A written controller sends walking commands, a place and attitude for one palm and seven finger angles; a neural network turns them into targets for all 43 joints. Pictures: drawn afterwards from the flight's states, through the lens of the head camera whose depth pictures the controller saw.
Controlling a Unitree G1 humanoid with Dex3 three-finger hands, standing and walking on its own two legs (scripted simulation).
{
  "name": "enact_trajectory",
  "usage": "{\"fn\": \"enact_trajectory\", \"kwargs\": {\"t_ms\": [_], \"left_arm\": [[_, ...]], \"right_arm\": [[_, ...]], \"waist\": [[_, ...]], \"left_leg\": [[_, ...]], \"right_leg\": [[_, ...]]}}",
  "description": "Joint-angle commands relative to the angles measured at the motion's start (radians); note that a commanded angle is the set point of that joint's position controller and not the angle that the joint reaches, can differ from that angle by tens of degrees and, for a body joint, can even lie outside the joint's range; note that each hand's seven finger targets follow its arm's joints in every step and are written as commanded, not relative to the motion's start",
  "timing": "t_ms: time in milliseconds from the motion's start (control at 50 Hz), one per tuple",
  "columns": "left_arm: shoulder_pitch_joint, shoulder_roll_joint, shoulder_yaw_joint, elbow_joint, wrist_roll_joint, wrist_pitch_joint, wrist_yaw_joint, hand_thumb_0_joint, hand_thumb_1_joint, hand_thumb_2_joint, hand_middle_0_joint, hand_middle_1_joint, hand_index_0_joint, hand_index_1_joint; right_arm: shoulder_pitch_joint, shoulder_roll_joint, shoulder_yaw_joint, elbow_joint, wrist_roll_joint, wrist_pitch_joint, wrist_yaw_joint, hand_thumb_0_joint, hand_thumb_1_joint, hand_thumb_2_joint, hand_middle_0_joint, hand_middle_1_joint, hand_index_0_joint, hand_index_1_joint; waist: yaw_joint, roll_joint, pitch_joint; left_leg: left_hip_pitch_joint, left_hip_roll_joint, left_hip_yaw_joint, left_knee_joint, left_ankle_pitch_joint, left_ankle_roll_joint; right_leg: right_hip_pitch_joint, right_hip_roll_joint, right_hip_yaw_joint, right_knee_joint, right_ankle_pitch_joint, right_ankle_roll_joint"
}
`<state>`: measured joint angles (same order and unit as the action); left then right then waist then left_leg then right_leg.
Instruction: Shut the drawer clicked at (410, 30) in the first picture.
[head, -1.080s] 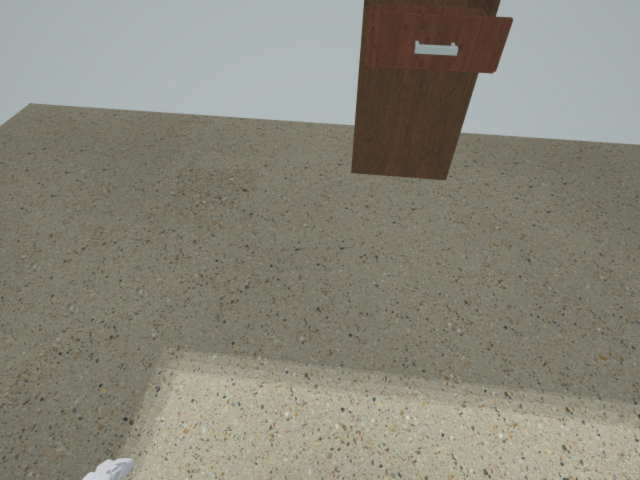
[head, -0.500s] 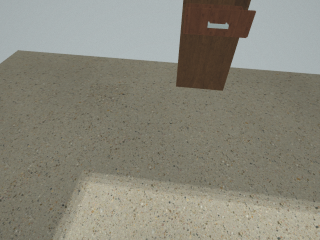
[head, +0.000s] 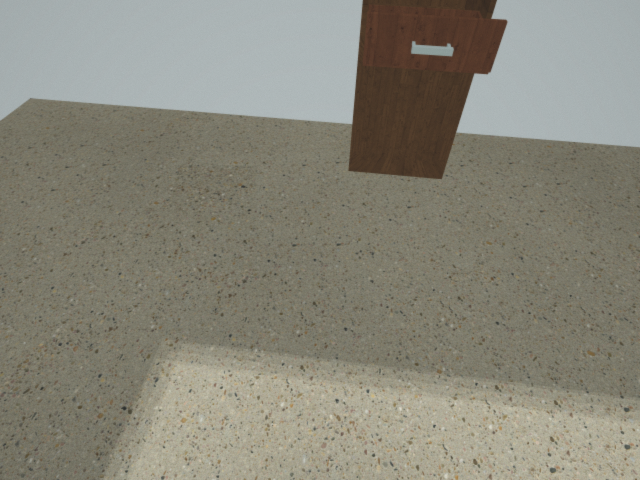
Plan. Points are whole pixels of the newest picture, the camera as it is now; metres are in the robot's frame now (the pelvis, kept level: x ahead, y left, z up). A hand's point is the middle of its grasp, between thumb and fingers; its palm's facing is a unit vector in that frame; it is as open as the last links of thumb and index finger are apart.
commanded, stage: look at it before walking up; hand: left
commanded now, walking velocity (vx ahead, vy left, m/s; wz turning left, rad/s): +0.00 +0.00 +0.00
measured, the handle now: (431, 47) +1.38 -0.29 -0.01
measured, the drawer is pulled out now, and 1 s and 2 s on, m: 0.29 0.29 0.29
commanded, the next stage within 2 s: walk to a spot facing it in 0.36 s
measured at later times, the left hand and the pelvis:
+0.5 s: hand out of the picture +0.08 +0.25 -0.16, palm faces -0.03 -0.94 -0.33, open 7.4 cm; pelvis +0.01 +0.00 +0.00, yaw +0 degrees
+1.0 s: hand out of the picture +0.12 +0.14 -0.17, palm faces -0.14 -0.97 -0.21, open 7.4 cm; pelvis +0.11 -0.05 -0.01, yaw -14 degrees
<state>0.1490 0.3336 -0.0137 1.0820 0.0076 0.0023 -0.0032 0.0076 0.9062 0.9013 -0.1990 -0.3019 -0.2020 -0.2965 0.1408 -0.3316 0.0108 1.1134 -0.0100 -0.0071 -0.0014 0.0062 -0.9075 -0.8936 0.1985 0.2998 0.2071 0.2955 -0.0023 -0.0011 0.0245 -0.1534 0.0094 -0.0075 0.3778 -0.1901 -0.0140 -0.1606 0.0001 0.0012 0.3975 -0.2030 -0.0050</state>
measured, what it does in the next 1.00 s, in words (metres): walks ahead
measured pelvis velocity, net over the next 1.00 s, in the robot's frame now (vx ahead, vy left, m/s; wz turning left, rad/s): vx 0.11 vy -0.05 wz -0.24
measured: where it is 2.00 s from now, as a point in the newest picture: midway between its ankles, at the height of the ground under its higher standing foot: (365, 412)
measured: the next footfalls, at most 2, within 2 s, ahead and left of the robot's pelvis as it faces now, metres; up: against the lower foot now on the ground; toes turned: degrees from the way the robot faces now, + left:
left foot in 1.32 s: +0.44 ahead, +0.02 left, +0.00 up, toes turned -16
right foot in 1.92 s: +0.53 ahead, -0.30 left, +0.00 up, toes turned -49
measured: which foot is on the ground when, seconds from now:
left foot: down 0.00-0.84, up 0.86-1.00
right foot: down 0.00-1.00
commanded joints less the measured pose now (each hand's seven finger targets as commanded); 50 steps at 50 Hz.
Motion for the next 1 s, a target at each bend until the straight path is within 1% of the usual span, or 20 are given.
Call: {"fn": "enact_trajectory", "kwargs": {"t_ms": [0, 240, 440, 480, 540, 600, 640, 660, 680, 720, 760, 780, 800, 820, 840, 860, 880, 900, 940, 980], "left_arm": [[-0.04, 0.202, 0.045, -0.063, 0.004, -0.026, 0.014, 0.0, 0.9, 0.9, -0.2, -0.3, -0.2, -0.3], [-0.035, 0.205, 0.044, -0.058, 0.003, -0.029, 0.015, 0.0, 0.9, 0.9, -0.2, -0.3, -0.2, -0.3], [-0.041, 0.207, 0.043, -0.056, 0.004, -0.028, 0.015, 0.0, 0.9, 0.9, -0.2, -0.3, -0.2, -0.3], [0.021, 0.103, 0.023, -0.035, 0.003, -0.009, 0.016, 0.0, 0.9, 0.9, -0.2, -0.3, -0.2, -0.3], [0.054, 0.098, 0.036, -0.054, 0.012, 0.016, 0.001, 0.0, 0.9, 0.9, -0.2, -0.3, -0.2, -0.3], [0.079, 0.094, 0.053, -0.096, 0.016, 0.019, -0.014, 0.0, 0.9, 0.9, -0.2, -0.3, -0.2, -0.3], [0.087, 0.055, 0.058, -0.123, 0.015, 0.009, -0.023, 0.0, 0.9, 0.9, -0.2, -0.3, -0.2, -0.3], [0.068, 0.031, 0.062, -0.14, 0.014, 0.005, -0.027, 0.0, 0.9, 0.9, -0.2, -0.3, -0.2, -0.3], [0.04, 0.022, 0.065, -0.162, 0.015, 0.002, -0.031, 0.0, 0.9, 0.9, -0.2, -0.3, -0.2, -0.3], [0.031, 0.006, 0.071, -0.18, 0.014, -0.007, -0.038, 0.0, 0.9, 0.9, -0.2, -0.3, -0.2, -0.3], [0.121, -0.027, 0.075, -0.157, 0.014, -0.015, -0.044, 0.0, 0.9, 0.9, -0.2, -0.3, -0.2, -0.3], [0.229, -0.034, 0.08, -0.119, 0.016, -0.019, -0.043, 0.0, 0.9, 0.9, -0.2, -0.3, -0.2, -0.3], [0.354, 0.021, 0.093, -0.078, 0.019, -0.028, -0.035, 0.0, 0.9, 0.9, -0.2, -0.3, -0.2, -0.3], [0.47, 0.143, 0.121, -0.05, 0.025, -0.046, -0.015, 0.0, 0.9, 0.9, -0.2, -0.3, -0.2, -0.3], [0.516, 0.151, 0.121, -0.048, 0.004, -0.047, 0.004, 0.0, 0.9, 0.9, -0.2, -0.3, -0.2, -0.3], [0.451, 0.122, 0.117, -0.064, 0.003, -0.05, 0.01, 0.0, 0.9, 0.9, -0.2, -0.3, -0.2, -0.3], [0.403, 0.093, 0.11, -0.075, 0.006, -0.053, 0.008, 0.0, 0.9, 0.9, -0.2, -0.3, -0.2, -0.3], [0.357, 0.058, 0.102, -0.088, 0.009, -0.056, 0.011, 0.0, 0.9, 0.9, -0.2, -0.3, -0.2, -0.3], [0.326, 0.017, 0.089, -0.094, 0.016, -0.067, 0.011, 0.0, 0.9, 0.9, -0.2, -0.3, -0.2, -0.3], [0.337, 0.014, 0.089, -0.086, 0.015, -0.076, 0.011, 0.0, 0.9, 0.9, -0.2, -0.3, -0.2, -0.3]], "right_arm": [[-0.045, -0.204, -0.045, -0.066, 0.001, -0.027, -0.011, 0.0, -0.9, -0.9, 0.2, 0.3, 0.2, 0.3], [-0.052, -0.204, -0.044, -0.064, 0.002, -0.03, -0.012, 0.0, -0.9, -0.9, 0.2, 0.3, 0.2, 0.3], [-0.061, -0.204, -0.044, -0.065, 0.002, -0.026, -0.012, 0.0, -0.9, -0.9, 0.2, 0.3, 0.2, 0.3], [-0.007, -0.1, -0.02, -0.042, -0.005, -0.014, -0.01, 0.0, -0.9, -0.9, 0.2, 0.3, 0.2, 0.3], [0.035, -0.102, -0.032, -0.055, -0.014, 0.001, -0.008, 0.0, -0.9, -0.9, 0.2, 0.3, 0.2, 0.3], [0.067, -0.137, -0.056, -0.086, -0.014, 0.002, -0.01, 0.0, -0.9, -0.9, 0.2, 0.3, 0.2, 0.3], [0.105, -0.167, -0.076, -0.097, -0.011, -0.009, -0.014, 0.0, -0.9, -0.9, 0.2, 0.3, 0.2, 0.3], [0.12, -0.178, -0.086, -0.099, -0.008, -0.019, -0.016, 0.0, -0.9, -0.9, 0.2, 0.3, 0.2, 0.3], [0.134, -0.171, -0.09, -0.1, -0.009, -0.028, -0.016, 0.0, -0.9, -0.9, 0.2, 0.3, 0.2, 0.3], [0.138, -0.145, -0.091, -0.106, -0.011, -0.037, -0.017, 0.0, -0.9, -0.9, 0.2, 0.3, 0.2, 0.3], [0.101, -0.123, -0.088, -0.113, -0.015, -0.039, -0.018, 0.0, -0.9, -0.9, 0.2, 0.3, 0.2, 0.3], [0.075, -0.114, -0.088, -0.118, -0.015, -0.037, -0.017, 0.0, -0.9, -0.9, 0.2, 0.3, 0.2, 0.3], [0.061, -0.078, -0.081, -0.133, -0.007, -0.038, -0.011, 0.0, -0.9, -0.9, 0.2, 0.3, 0.2, 0.3], [0.028, 0.01, -0.06, -0.189, 0.001, -0.042, -0.002, 0.0, -0.9, -0.9, 0.2, 0.3, 0.2, 0.3], [-0.059, -0.014, -0.061, -0.234, -0.006, -0.052, -0.002, 0.0, -0.9, -0.9, 0.2, 0.3, 0.2, 0.3], [-0.046, -0.023, -0.071, -0.222, -0.003, -0.056, -0.002, 0.0, -0.9, -0.9, 0.2, 0.3, 0.2, 0.3], [-0.077, -0.008, -0.069, -0.22, -0.005, -0.058, 0.002, 0.0, -0.9, -0.9, 0.2, 0.3, 0.2, 0.3], [-0.067, -0.003, -0.071, -0.211, -0.009, -0.057, 0.003, 0.0, -0.9, -0.9, 0.2, 0.3, 0.2, 0.3], [-0.031, 0.026, -0.072, -0.193, -0.015, -0.045, 0.008, 0.0, -0.9, -0.9, 0.2, 0.3, 0.2, 0.3], [-0.005, 0.048, -0.073, -0.192, -0.013, -0.034, 0.011, 0.0, -0.9, -0.9, 0.2, 0.3, 0.2, 0.3]], "waist": [[0.004, 0.0, -0.039], [0.004, 0.0, -0.061], [0.005, -0.005, -0.034], [0.004, -0.012, -0.052], [0.003, -0.009, 0.035], [-0.002, 0.038, 0.09], [-0.016, 0.133, 0.099], [-0.023, 0.178, 0.094], [-0.032, 0.179, 0.094], [-0.027, 0.149, 0.091], [0.02, 0.128, 0.052], [0.072, 0.086, 0.014], [0.124, -0.076, -0.034], [0.16, -0.427, -0.03], [0.173, -0.307, -0.022], [0.13, -0.188, 0.002], [0.121, -0.162, 0.05], [0.087, -0.078, 0.062], [0.047, -0.035, 0.067], [0.027, -0.045, 0.032]], "left_leg": [[-0.001, 0.108, -0.095, -0.063, 0.072, 0.039], [0.024, 0.111, -0.089, -0.06, 0.131, 0.038], [0.02, 0.11, -0.091, -0.072, 0.111, 0.037], [0.038, 0.107, -0.055, -0.043, 0.037, 0.02], [-0.027, 0.106, -0.041, -0.036, -0.275, 0.027], [-0.042, 0.157, -0.093, -0.065, -0.445, 0.062], [0.012, 0.262, -0.201, -0.136, -0.489, 0.122], [0.036, 0.341, -0.241, -0.175, -0.434, 0.166], [0.075, 0.37, -0.235, -0.179, -0.327, 0.194], [0.077, 0.377, -0.159, -0.132, -0.17, 0.192], [0.007, 0.323, -0.014, -0.01, -0.04, 0.135], [-0.066, 0.27, 0.063, 0.138, -0.053, 0.096], [-0.213, 0.192, 0.15, 0.379, -0.1, 0.045], [-0.545, 0.049, 0.215, 0.71, -0.392, -0.019], [-0.623, 0.055, 0.083, 0.823, -0.406, -0.007], [-0.623, 0.103, 0.024, 0.841, -0.298, 0.002], [-0.617, 0.12, 0.032, 0.857, -0.25, -0.004], [-0.598, 0.133, 0.015, 0.843, -0.212, -0.008], [-0.546, 0.131, 0.031, 0.792, -0.13, -0.029], [-0.542, 0.121, 0.047, 0.758, -0.078, -0.043]], "right_leg": [[-0.012, -0.114, 0.111, -0.083, 0.036, -0.027], [0.016, -0.12, 0.107, -0.078, 0.119, -0.027], [0.005, -0.118, 0.11, -0.092, 0.095, -0.024], [-0.01, -0.108, 0.118, -0.081, 0.011, -0.015], [-0.118, -0.076, 0.156, -0.073, -0.28, -0.031], [-0.231, -0.024, 0.147, 0.023, -0.364, -0.042], [-0.322, 0.037, 0.054, 0.219, -0.28, -0.027], [-0.356, 0.025, -0.008, 0.351, -0.249, -0.014], [-0.406, -0.009, -0.006, 0.412, -0.29, -0.007], [-0.393, -0.053, -0.008, 0.404, -0.313, -0.005], [-0.214, -0.045, -0.063, 0.272, -0.246, -0.007], [-0.054, -0.007, -0.107, 0.173, -0.127, -0.012], [0.138, -0.034, -0.026, 0.052, -0.089, -0.036], [0.285, -0.312, 0.474, -0.121, -0.107, -0.143], [0.275, -0.386, 0.657, -0.182, -0.008, -0.22], [0.243, -0.365, 0.574, -0.167, -0.043, -0.246], [0.156, -0.336, 0.563, -0.176, -0.048, -0.247], [0.115, -0.323, 0.517, -0.164, -0.033, -0.246], [0.056, -0.269, 0.387, -0.162, 0.123, -0.214], [0.078, -0.228, 0.299, -0.146, 0.246, -0.196]]}}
